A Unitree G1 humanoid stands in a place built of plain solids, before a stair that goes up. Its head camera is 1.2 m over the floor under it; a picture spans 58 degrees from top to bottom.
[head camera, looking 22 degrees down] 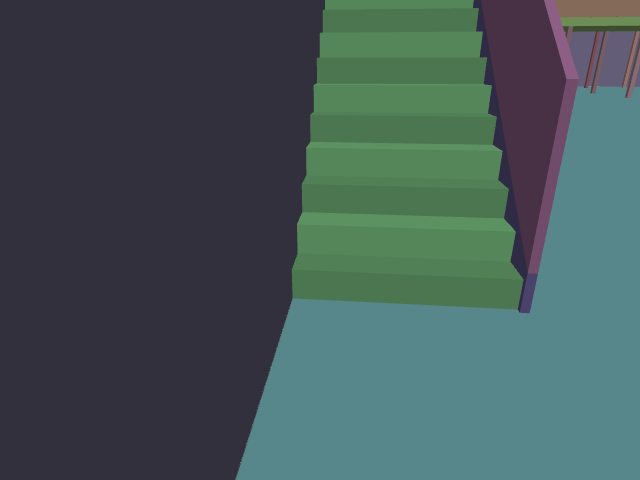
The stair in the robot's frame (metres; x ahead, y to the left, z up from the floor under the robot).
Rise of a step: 0.18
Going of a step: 0.22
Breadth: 1.21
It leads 6 degrees to the right of straight ahead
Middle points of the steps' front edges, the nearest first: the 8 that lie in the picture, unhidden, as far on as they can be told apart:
2.04 -0.45 0.18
2.26 -0.47 0.36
2.48 -0.49 0.54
2.70 -0.51 0.72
2.92 -0.53 0.89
3.14 -0.56 1.07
3.37 -0.58 1.25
3.59 -0.60 1.43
